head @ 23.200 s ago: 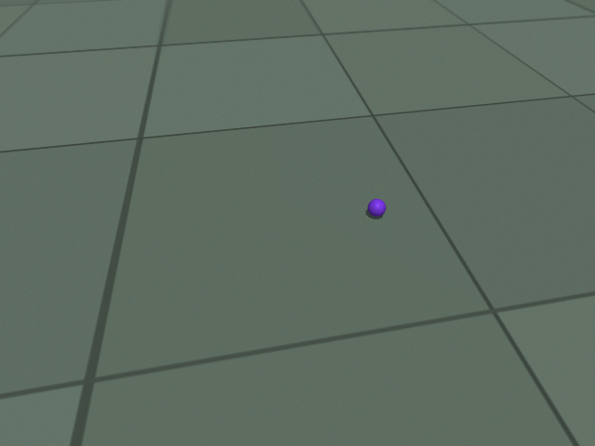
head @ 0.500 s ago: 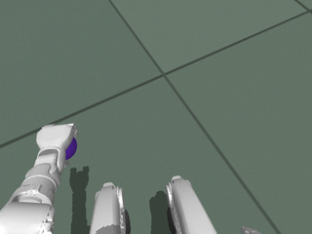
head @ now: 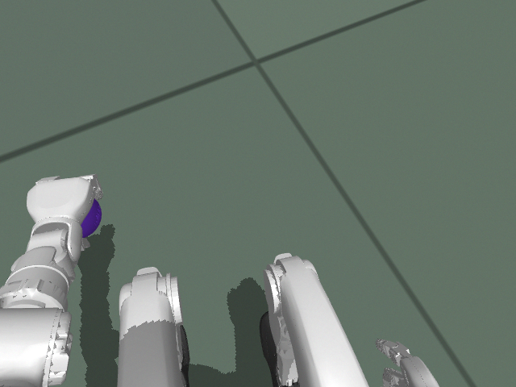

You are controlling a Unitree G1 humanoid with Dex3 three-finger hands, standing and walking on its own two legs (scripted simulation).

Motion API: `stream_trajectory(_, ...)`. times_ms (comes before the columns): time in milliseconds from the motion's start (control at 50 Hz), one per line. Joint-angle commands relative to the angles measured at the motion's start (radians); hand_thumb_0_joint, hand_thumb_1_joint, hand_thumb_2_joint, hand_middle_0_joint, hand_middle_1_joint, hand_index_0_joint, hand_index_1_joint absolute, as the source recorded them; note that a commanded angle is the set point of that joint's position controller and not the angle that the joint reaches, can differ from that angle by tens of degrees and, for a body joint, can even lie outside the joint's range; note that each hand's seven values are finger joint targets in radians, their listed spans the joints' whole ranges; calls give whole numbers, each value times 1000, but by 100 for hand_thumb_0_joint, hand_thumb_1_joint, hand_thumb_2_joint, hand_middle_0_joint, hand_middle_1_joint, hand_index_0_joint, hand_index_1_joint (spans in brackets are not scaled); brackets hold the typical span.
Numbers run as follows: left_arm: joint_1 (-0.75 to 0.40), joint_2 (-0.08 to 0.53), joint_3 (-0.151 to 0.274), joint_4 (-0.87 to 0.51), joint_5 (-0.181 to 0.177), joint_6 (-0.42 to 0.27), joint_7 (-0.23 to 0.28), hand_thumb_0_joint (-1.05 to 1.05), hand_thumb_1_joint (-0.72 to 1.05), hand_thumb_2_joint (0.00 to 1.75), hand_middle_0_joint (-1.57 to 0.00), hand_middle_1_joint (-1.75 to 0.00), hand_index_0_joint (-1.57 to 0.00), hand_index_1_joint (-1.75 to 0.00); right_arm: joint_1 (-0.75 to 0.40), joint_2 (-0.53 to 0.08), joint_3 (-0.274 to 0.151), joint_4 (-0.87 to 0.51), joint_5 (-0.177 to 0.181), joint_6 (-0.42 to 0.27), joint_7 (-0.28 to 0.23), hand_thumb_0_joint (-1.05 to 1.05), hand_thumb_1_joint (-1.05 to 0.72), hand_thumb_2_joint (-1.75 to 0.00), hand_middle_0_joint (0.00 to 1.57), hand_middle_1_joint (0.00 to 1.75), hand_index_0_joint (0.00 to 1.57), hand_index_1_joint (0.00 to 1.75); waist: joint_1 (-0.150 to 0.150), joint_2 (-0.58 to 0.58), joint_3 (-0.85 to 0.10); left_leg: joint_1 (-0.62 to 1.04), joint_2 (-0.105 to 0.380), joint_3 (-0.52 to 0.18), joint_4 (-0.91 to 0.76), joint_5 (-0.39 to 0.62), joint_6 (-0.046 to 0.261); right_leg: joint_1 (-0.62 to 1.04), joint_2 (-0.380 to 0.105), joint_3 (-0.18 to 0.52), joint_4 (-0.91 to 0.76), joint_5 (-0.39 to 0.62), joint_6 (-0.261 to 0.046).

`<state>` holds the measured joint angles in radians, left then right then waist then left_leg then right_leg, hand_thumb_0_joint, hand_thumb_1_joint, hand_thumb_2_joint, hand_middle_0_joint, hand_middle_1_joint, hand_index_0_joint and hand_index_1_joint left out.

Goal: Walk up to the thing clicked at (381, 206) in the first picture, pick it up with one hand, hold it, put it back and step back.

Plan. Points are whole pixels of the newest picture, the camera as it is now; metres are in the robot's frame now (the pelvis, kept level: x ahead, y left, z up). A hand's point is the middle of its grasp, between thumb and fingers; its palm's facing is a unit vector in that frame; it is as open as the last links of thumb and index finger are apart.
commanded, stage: crouch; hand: left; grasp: from above
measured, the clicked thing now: (73, 215) +0.42 +0.27 -0.18
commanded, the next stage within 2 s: lower in 0.64 s
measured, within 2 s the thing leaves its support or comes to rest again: neither
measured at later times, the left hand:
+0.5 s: hand (87, 223) +0.42 +0.27 -0.23, palm faces -0.46 -0.06 -0.89, open 10.2 cm
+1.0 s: hand (94, 227) +0.42 +0.27 -0.28, palm faces -0.48 -0.07 -0.87, open 10.3 cm
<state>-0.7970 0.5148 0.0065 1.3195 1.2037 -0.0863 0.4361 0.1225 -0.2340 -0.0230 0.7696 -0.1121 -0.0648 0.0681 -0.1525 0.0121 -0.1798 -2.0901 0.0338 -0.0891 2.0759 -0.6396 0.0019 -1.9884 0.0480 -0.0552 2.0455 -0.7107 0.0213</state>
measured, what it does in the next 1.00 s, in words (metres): lowers itself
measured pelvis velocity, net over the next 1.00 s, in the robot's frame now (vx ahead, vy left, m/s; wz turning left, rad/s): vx -0.01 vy -0.01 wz -0.06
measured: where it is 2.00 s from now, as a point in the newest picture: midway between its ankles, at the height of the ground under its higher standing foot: (230, 379)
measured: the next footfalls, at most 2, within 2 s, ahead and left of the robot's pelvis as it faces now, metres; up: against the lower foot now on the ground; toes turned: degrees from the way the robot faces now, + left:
none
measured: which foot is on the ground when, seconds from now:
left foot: down 0.00-1.00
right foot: down 0.00-1.00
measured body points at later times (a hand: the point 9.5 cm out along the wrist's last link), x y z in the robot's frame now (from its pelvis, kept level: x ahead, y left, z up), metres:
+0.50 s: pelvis -0.01 +0.00 -0.06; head +0.22 +0.04 +0.32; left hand +0.44 +0.27 -0.18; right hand +0.05 -0.27 -0.19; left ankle +0.08 +0.12 -0.39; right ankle +0.08 -0.12 -0.39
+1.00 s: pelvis -0.01 -0.01 -0.09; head +0.22 +0.06 +0.29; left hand +0.44 +0.27 -0.23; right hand +0.05 -0.28 -0.21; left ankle +0.08 +0.12 -0.39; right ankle +0.08 -0.12 -0.39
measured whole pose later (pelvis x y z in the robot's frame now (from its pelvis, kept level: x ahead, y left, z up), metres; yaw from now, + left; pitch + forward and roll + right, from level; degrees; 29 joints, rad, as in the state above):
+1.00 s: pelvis -0.01 -0.01 -0.09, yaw -3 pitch +33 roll -7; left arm -0.90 0.66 0.06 1.49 1.23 -0.17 0.45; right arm 0.11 -0.25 0.06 0.79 -0.16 -0.07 0.11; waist -0.20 -0.03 -0.06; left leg -2.32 0.04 -0.15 2.38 -0.65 -0.01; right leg -2.21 0.08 -0.10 2.34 -0.71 0.02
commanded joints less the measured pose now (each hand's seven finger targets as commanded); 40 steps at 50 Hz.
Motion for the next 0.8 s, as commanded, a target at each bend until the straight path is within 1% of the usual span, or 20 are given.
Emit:
stream_trajectory(0, -351, 235, 39, -147, -14, -7, 44, 0, 45, 101, -84, -93, -85, -91, 181, -200, -66, -28, 3, -11, -6, 0, -91, -90, 20, 30, 20, 30, -6, 207, -644, 560, -13, 49, -168, 173, 20, 212, 18, -47, -208, 257, -62)
stream_trajectory(20, -317, 237, 43, -107, -8, -5, 41, 0, 45, 100, -84, -93, -85, -91, 186, -201, -63, -28, 0, -10, -3, 0, -91, -90, 20, 30, 20, 30, -11, 190, -625, 537, -15, 52, -154, 174, 22, 212, 19, -46, -203, 259, -59)
stream_trajectory(40, -344, 255, 52, -141, -10, -13, 40, 0, 43, 98, -82, -92, -84, -90, 187, -208, -65, -26, 0, -11, -2, 0, -91, -90, 20, 30, 20, 30, -3, 208, -631, 520, -14, 53, -153, 163, 20, 207, 18, -48, -190, 250, -60)
stream_trajectory(120, -337, 267, 60, -118, -7, -25, 37, 0, 43, 96, -81, -93, -84, -90, 185, -201, -60, -25, -3, -9, 5, 0, -91, -90, 20, 30, 20, 30, 2, 209, -636, 502, -11, 51, -122, 156, 19, 187, 24, -53, -154, 239, -64)
stream_trajectory(140, -311, 251, 57, -94, -9, -26, 34, 0, 44, 97, -82, -93, -84, -91, 189, -198, -59, -26, -6, -8, 8, 0, -91, -90, 20, 30, 20, 30, -5, 193, -621, 493, -11, 51, -113, 163, 20, 189, 26, -55, -151, 247, -62)
stream_trajectory(180, -365, 287, 70, -137, -5, -34, 37, 0, 43, 98, -82, -92, -83, -90, 189, -207, -62, -22, -6, -7, 7, 0, -91, -90, 20, 30, 20, 30, 0, 215, -648, 486, -9, 53, -93, 158, 21, 172, 27, -54, -134, 244, -63)
stream_trajectory(220, -367, 278, 63, -121, -5, -42, 36, 0, 41, 100, -81, -93, -82, -92, 188, -205, -57, -16, -8, -6, 10, 0, -91, -90, 20, 30, 20, 30, -9, 201, -627, 443, -11, 58, -75, 144, 24, 171, 30, -53, -130, 234, -60)
stream_trajectory(260, -375, 304, 82, -120, -7, -44, 41, 0, 42, 98, -81, -94, -82, -92, 190, -204, -54, -15, -10, -5, 11, 0, -91, -90, 20, 30, 20, 30, -1, 185, -627, 419, -11, 59, -63, 125, 27, 165, 31, -54, -124, 212, -60)
stream_trajectory(300, -356, 288, 69, -72, -7, -46, 41, 0, 44, 98, -82, -94, -84, -92, 193, -199, -53, -12, -14, -7, 15, 0, -91, -90, 20, 30, 20, 30, -13, 169, -599, 406, -8, 60, -47, 116, 28, 163, 32, -54, -119, 206, -58)
stream_trajectory(340, -416, 319, 81, -123, -6, -55, 42, 0, 43, 99, -81, -94, -82, -92, 191, -212, -53, -2, -15, -8, 13, 0, -90, -90, 20, 30, 20, 30, -5, 219, -629, 416, -8, 56, -39, 114, 23, 127, 31, -61, -88, 199, -64)
stream_trajectory(380, -404, 319, 78, -101, -1, -55, 43, 0, 41, 98, -79, -93, -81, -91, 186, -207, -50, -1, -15, -7, 13, 0, -91, -90, 20, 30, 20, 30, -5, 224, -622, 417, -7, 54, -33, 108, 22, 116, 34, -65, -82, 191, -66)
stream_trajectory(400, -377, 297, 70, -56, 5, -53, 42, 0, 40, 101, -79, -93, -81, -92, 197, -210, -46, 1, -18, -7, 15, 0, -91, -90, 20, 30, 20, 30, -19, 197, -595, 400, -8, 51, -27, 107, 23, 114, 33, -70, -76, 194, -64)
stream_trajectory(440, -411, 317, 74, -62, -1, -59, 44, 0, 43, 100, -80, -96, -82, -94, 193, -219, -44, 1, -20, -12, 16, 0, -90, -90, 20, 30, 20, 30, -27, 199, -582, 381, -6, 47, -16, 94, 25, 98, 34, -76, -64, 185, -63)
stream_trajectory(480, -390, 323, 77, -42, 2, -58, 43, 0, 41, 100, -80, -95, -81, -93, 196, -219, -36, 3, -20, -11, 17, 0, -91, -90, 20, 30, 20, 30, -19, 191, -569, 367, -7, 52, -8, 97, 26, 102, 33, -74, -64, 187, -62)
stream_trajectory(500, -425, 349, 85, -75, 2, -64, 44, 0, 41, 99, -79, -95, -81, -93, 193, -222, -33, 4, -20, -10, 19, 0, -91, -90, 20, 30, 20, 30, -15, 214, -591, 354, -6, 55, 2, 100, 26, 110, 35, -75, -51, 191, -62)
stream_trajectory(580, -408, 340, 75, -37, 4, -61, 44, 0, 41, 102, -80, -95, -81, -94, 180, -223, -26, 4, -20, -8, 19, 0, -91, -90, 20, 30, 20, 30, -12, 211, -580, 338, -6, 53, 10, 85, 24, 91, 41, -81, -38, 175, -64)
stream_trajectory(600, -409, 346, 86, -34, 3, -61, 45, 0, 42, 102, -80, -96, -81, -94, 189, -231, -27, 2, -21, -11, 19, 0, -91, -90, 20, 30, 20, 30, -22, 202, -560, 337, -6, 52, 16, 83, 26, 82, 37, -83, -39, 178, -62)
stream_trajectory(620, -399, 341, 77, -22, 3, -61, 42, 0, 42, 101, -80, -95, -81, -94, 191, -227, -21, 2, -23, -10, 22, 0, -91, -90, 20, 30, 20, 30, -23, 205, -557, 319, -7, 53, 18, 86, 24, 98, 39, -84, -33, 179, -62)
stream_trajectory(720, -420, 361, 86, -63, 4, -68, 40, 0, 42, 102, -81, -95, -82, -94, 184, -232, -16, 6, -23, -5, 21, 0, -91, -90, 20, 30, 20, 30, -14, 219, -594, 330, -6, 53, 37, 105, 24, 101, 42, -86, -18, 202, -60)
stream_trajectory(780, -414, 332, 64, -4, 5, -66, 45, 0, 34, 100, -77, -92, -77, -92, 183, -236, -9, 7, -24, -6, 23, 0, -91, -90, 20, 30, 20, 30, -35, 190, -538, 292, -4, 46, 51, 94, 27, 68, 45, -94, -12, 197, -59)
